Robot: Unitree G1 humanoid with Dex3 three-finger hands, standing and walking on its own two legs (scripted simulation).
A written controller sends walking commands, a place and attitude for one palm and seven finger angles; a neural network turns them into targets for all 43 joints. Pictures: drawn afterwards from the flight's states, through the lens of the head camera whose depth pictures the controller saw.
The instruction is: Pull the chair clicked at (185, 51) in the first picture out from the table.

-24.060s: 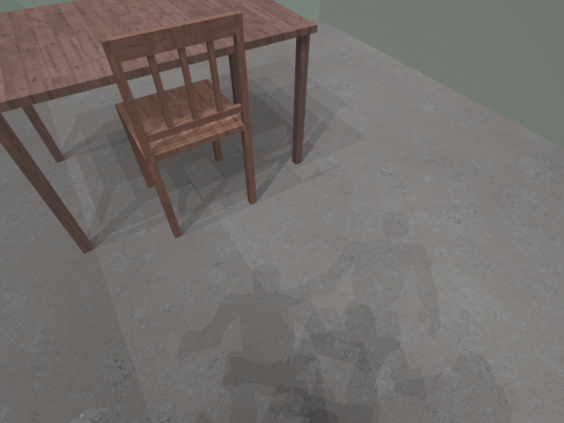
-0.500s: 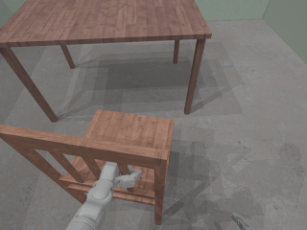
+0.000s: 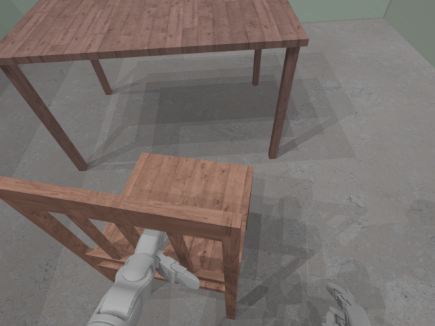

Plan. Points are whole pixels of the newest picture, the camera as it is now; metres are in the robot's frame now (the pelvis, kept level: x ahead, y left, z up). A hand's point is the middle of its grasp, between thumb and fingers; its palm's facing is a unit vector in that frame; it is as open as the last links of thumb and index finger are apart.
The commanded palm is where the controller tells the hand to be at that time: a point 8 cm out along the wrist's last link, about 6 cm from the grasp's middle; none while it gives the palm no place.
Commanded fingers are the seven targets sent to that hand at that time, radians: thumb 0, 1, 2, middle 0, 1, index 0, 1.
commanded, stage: open the thumb and straighten the fingers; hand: left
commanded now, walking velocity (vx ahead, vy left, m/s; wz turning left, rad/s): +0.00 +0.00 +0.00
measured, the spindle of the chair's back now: (138, 244) +0.30 +0.17 -0.06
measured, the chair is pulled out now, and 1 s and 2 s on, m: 0.63 0.63 0.63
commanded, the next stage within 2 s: draw the fingers out of the gap in 0.04 s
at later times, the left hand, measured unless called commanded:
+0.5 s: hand (171, 290) +0.20 +0.09 -0.04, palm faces -0.18 -0.98 -0.10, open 17.5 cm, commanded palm +0.20 +0.14 -0.01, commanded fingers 0.00 -0.55 0.20 0.00 0.00 0.00 0.00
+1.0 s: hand out of the picture +0.14 +0.09 -0.03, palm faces -0.15 -0.98 -0.09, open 17.5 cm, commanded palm +0.12 +0.13 -0.01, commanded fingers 0.00 -0.55 0.20 0.00 0.00 0.00 0.00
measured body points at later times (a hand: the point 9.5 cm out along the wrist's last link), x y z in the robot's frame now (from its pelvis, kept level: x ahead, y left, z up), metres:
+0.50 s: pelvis +0.00 +0.01 -0.01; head +0.04 -0.01 +0.44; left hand +0.21 +0.14 -0.03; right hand +0.17 -0.24 -0.09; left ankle -0.02 +0.13 -0.70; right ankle +0.00 -0.11 -0.70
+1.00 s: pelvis +0.00 +0.01 -0.03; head +0.03 +0.00 +0.42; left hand +0.14 +0.14 -0.02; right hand +0.19 -0.21 -0.09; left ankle -0.02 +0.13 -0.70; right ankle +0.00 -0.11 -0.70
